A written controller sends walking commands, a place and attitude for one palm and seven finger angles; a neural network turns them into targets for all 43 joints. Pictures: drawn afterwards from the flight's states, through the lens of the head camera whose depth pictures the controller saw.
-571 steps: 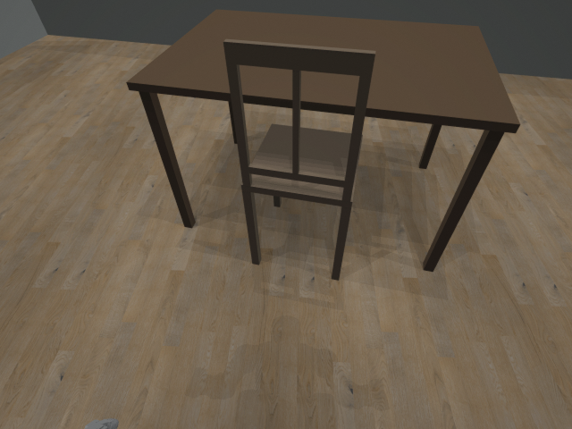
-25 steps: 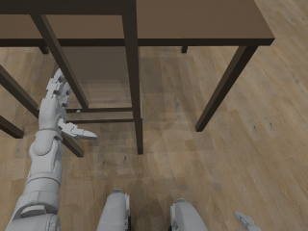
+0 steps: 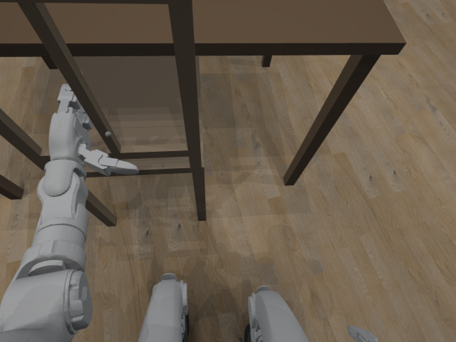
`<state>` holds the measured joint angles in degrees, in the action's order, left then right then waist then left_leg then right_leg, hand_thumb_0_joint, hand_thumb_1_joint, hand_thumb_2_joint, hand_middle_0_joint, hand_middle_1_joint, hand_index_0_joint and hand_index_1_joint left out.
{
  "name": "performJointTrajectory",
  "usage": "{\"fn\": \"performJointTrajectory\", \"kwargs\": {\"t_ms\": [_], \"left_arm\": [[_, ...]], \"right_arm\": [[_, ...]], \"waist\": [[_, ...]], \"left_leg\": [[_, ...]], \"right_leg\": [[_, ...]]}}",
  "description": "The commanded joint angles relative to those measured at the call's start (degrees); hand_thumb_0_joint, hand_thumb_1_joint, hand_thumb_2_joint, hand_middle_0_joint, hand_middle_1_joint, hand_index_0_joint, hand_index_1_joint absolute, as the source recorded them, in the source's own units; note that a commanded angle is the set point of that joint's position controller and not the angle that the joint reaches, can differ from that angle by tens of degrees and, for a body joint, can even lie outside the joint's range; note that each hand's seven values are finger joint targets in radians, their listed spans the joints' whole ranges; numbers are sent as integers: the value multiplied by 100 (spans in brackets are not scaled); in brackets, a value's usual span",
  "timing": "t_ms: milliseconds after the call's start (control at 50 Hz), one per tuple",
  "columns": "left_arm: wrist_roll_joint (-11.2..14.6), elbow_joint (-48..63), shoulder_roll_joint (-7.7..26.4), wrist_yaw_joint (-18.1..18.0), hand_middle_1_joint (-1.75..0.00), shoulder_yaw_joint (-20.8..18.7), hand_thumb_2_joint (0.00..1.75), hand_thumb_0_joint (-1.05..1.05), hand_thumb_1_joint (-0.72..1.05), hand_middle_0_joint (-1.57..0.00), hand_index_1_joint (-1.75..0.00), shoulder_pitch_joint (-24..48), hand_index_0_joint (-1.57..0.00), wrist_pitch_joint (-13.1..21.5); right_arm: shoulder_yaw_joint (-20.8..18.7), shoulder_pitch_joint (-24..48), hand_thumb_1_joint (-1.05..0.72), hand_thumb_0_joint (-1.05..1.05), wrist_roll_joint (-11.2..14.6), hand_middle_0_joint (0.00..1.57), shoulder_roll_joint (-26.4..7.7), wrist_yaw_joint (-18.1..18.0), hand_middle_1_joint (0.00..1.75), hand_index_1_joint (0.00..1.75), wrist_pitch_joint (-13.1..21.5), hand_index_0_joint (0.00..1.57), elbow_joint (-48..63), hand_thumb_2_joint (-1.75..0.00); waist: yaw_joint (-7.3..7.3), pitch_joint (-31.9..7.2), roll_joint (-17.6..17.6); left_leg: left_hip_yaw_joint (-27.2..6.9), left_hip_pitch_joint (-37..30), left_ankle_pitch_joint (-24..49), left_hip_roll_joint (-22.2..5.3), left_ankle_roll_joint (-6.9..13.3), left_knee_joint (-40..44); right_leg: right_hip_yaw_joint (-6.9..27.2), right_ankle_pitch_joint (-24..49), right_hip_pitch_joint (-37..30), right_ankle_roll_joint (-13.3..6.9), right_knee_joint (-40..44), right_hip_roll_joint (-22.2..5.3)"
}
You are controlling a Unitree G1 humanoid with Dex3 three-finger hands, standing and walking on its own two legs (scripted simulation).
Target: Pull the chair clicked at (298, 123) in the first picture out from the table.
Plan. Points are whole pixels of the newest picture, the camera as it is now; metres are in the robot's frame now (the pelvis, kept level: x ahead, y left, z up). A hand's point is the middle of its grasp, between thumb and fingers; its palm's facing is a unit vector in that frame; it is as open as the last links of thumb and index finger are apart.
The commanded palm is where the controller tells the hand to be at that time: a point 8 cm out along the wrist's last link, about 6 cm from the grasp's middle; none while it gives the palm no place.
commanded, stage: push the fingers through the gap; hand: left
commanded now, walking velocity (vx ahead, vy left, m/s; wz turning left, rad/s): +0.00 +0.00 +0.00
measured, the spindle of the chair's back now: (86, 98) +0.51 +0.23 +0.07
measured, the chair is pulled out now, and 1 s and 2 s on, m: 0.00 0.00 0.00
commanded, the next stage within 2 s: hook a spindle and tug to test in 0.64 s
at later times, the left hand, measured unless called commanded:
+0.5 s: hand (108, 120) +0.49 +0.21 +0.04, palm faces +0.05 -1.00 -0.02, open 16.9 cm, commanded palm +0.46 +0.24 +0.04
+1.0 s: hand (109, 120) +0.48 +0.20 +0.04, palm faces +0.07 -1.00 -0.03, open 16.2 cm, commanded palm +0.46 +0.24 +0.04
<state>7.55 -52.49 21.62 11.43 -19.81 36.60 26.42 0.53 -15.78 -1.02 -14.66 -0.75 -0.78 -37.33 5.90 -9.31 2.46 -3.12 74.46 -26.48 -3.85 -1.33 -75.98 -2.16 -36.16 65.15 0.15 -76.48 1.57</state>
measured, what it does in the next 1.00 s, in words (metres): stands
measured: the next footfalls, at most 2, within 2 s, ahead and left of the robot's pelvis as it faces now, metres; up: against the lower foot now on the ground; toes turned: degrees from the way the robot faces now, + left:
none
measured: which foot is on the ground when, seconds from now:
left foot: down 0.00-1.00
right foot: down 0.00-1.00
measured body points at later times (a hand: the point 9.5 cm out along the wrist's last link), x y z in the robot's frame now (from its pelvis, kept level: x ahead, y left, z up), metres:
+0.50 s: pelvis +0.00 +0.01 +0.00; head +0.15 +0.03 +0.43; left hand +0.48 +0.26 +0.04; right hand +0.04 -0.25 -0.12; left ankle +0.08 +0.13 -0.60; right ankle +0.00 -0.13 -0.60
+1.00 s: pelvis +0.00 +0.01 +0.00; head +0.15 +0.03 +0.43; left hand +0.48 +0.26 +0.05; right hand +0.05 -0.25 -0.12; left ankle +0.08 +0.13 -0.60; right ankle +0.00 -0.13 -0.60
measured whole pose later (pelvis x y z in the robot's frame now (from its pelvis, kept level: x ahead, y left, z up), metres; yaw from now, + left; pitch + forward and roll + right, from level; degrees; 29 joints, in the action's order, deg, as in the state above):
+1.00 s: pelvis +0.00 +0.01 +0.00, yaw -1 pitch +26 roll -4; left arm 5.6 -56.4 23.2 10.0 -21.5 41.8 26.6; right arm 0.8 -16.5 -1.8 -14.0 0.5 -4.9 -36.5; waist 7.5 -9.0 2.5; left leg -2.9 76.0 -26.8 -3.8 -0.5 -76.3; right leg -1.8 -35.8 66.2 1.0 -75.6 1.6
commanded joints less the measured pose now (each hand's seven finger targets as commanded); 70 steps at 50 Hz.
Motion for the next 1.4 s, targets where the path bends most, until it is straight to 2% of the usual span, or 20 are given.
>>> {"fn": "performJointTrajectory", "kwargs": {"t_ms": [0, 80, 100, 240, 280, 300, 360, 420, 500, 520, 600, 720, 820, 1000, 1020, 1220, 1260, 1320, 1360, 1380], "left_arm": [[-26, 852, 1526, 35, -8, -362, 30, 0, -50, -6, -8, 2497, -6, 426], [-65, 671, 1583, 111, -8, -361, 30, 0, -50, -6, -8, 2715, -6, 399], [-77, 635, 1847, 112, -8, -572, 30, 0, -50, -6, -8, 2696, -6, 382], [-56, 893, 1885, 157, -8, -610, 30, 0, -50, -6, -8, 2882, -6, 319], [-46, 1075, 1654, 174, -8, -448, 30, 0, -50, -6, -8, 2719, -6, 344], [-46, 1001, 1615, 176, -8, -444, 30, 0, -50, -6, -8, 2539, -6, 308], [-56, 742, 1373, 140, -8, -251, 30, 0, -50, -6, -8, 2577, -6, 217], [-55, 601, 1571, 67, -8, -459, 30, 0, -50, -6, -8, 2500, -6, 156], [-142, 1073, 1622, -61, -8, -450, 30, 0, -50, -6, -8, 2707, -6, 369], [-155, 1054, 1643, -87, -8, -490, 30, 0, -50, -6, -8, 2561, -6, 399], [-178, 832, 1474, -93, -8, -315, 30, 0, -50, -6, -8, 2713, -6, 414], [-134, 801, 1571, -48, -8, -425, 30, 0, -50, -6, -8, 2646, -6, 381], [-125, 904, 1312, -84, -35, -215, 30, 0, -50, -15, -35, 2770, -15, 432], [-194, 834, 1308, -143, -85, -159, 30, 0, -50, -31, -85, 2878, -31, 460], [-188, 709, 1352, -139, -90, -213, 30, 0, -50, -32, -90, 2788, -32, 439], [-138, 596, 1478, -16, -145, -260, 54, 0, 6, -50, -145, 2910, -50, 386], [-126, 730, 1364, -23, -145, -150, 59, 0, 17, -50, -145, 3096, -50, 411], [-148, 609, 1454, -35, -145, -232, 66, 0, 34, -50, -145, 2892, -50, 369], [-142, 691, 1274, -35, -145, -76, 71, 0, 45, -50, -145, 3059, -50, 376], [-149, 687, 1419, -47, -145, -214, 73, 0, 51, -50, -145, 2940, -50, 383]], "right_arm": [[-335, -670, -90, 0, -42, 20, -964, -95, 30, 30, 113, 20, 338, -90], [-305, -733, -90, 0, -55, 20, -950, -80, 30, 30, 56, 20, 341, -90], [-309, -770, -90, 0, -63, 20, -979, -81, 30, 30, 32, 20, 328, -90], [-332, -880, -90, 0, -65, 20, -975, -60, 30, 30, -71, 20, 346, -90], [-347, -875, -90, 0, -66, 20, -956, -30, 30, 30, -86, 20, 386, -90], [-356, -878, -90, 0, -63, 20, -963, -15, 30, 30, -105, 20, 391, -90], [-352, -930, -90, 0, -62, 20, -959, 0, 30, 30, -145, 20, 325, -90], [-354, -926, -90, 0, -59, 20, -990, -8, 30, 30, -189, 20, 340, -90], [-346, -902, -90, 0, -98, 20, -944, 19, 30, 30, -194, 20, 395, -90], [-348, -894, -90, 0, -107, 20, -945, 35, 30, 30, -209, 20, 405, -90], [-341, -888, -90, 0, -108, 20, -959, 44, 30, 30, -244, 20, 355, -90], [-336, -857, -90, 0, -101, 20, -975, 34, 30, 30, -278, 20, 426, -90], [-347, -829, -90, 0, -106, 20, -942, 38, 30, 30, -284, 20, 410, -90], [-343, -819, -90, 0, -112, 20, -934, 39, 30, 30, -301, 20, 385, -90], [-344, -841, -90, 0, -101, 20, -939, 33, 30, 30, -307, 20, 379, -90], [-328, -842, -90, 0, -79, 20, -947, -4, 30, 30, -293, 20, 341, -90], [-329, -854, -90, 0, -87, 20, -931, -6, 30, 30, -274, 20, 327, -90], [-326, -849, -90, 0, -83, 20, -944, 1, 30, 30, -288, 20, 340, -90], [-334, -864, -90, 0, -83, 20, -929, 10, 30, 30, -270, 20, 322, -90], [-343, -880, -90, 0, -88, 20, -948, 4, 30, 30, -287, 20, 333, -90]], "waist": [[199, -2599, 329], [243, -2714, 495], [188, -2787, 508], [234, -3104, 509], [188, -3262, 722], [162, -3214, 674], [313, -2770, 528], [261, -2622, 389], [196, -2990, 823], [165, -2966, 805], [306, -2706, 702], [233, -2811, 660], [311, -2850, 685], [322, -2850, 671], [326, -2774, 506], [335, -2796, 503], [387, -2815, 670], [316, -2814, 653], [413, -2822, 637], [332, -2863, 638]], "left_leg": [[30, -2683, 1030, 179, 300, 563], [58, -2674, 1173, 180, 322, 494], [47, -2675, 1271, 165, 310, 467], [17, -2907, 1618, 138, 322, 453], [-22, -3201, 1808, 139, 292, 515], [-49, -3244, 1750, 135, 273, 558], [-96, -3142, 1522, 116, 290, 614], [-65, -2925, 1315, 126, 287, 654], [-106, -3389, 1691, 124, 251, 674], [-111, -3449, 1702, 112, 231, 694], [-148, -3344, 1515, 105, 233, 699], [-126, -3278, 1489, 131, 239, 712], [-142, -3389, 1553, 123, 240, 689], [-93, -3233, 1376, 152, 259, 644], [-93, -3149, 1356, 151, 265, 651], [-52, -2958, 1317, 160, 293, 563], [-64, -3075, 1394, 158, 304, 551], [-65, -3026, 1335, 161, 283, 581], [-90, -3111, 1406, 155, 306, 553], [-89, -3146, 1457, 140, 282, 580]], "right_leg": [[98, 1420, -207, -135, 1268, 104], [113, 1567, -206, -139, 1220, 112], [98, 1641, -237, -151, 1170, 116], [70, 1954, -336, -127, 1147, 132], [37, 2041, -288, -153, 1132, 137], [-5, 1921, -234, -162, 1156, 144], [-52, 1680, 21, -147, 1224, 153], [-38, 1542, -32, -135, 1269, 139], [-56, 1720, -4, -176, 1180, 147], [-71, 1712, 0, -183, 1201, 156], [-88, 1578, 148, -171, 1224, 156], [-78, 1598, -4, -176, 1222, 143], [-88, 1625, 92, -167, 1220, 146], [-36, 1550, 44, -160, 1245, 132], [-41, 1563, -26, -158, 1262, 141], [12, 1585, -87, -148, 1256, 139], [11, 1629, 13, -154, 1236, 135], [-8, 1560, -27, -162, 1241, 144], [-19, 1618, 61, -157, 1219, 146], [-22, 1635, 7, -162, 1229, 146]]}}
